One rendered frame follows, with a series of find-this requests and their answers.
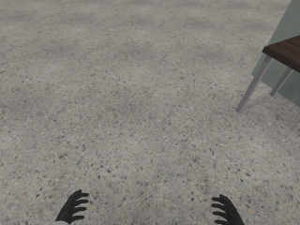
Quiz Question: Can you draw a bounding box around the robot left hand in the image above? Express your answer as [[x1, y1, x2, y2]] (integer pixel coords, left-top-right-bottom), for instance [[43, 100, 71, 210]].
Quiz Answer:
[[55, 189, 89, 225]]

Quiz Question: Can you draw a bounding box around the robot right hand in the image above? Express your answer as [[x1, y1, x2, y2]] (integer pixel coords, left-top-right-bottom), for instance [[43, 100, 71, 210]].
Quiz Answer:
[[211, 194, 244, 225]]

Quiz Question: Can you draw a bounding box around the table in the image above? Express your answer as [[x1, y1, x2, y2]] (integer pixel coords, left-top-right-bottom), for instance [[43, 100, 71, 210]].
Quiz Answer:
[[236, 35, 300, 113]]

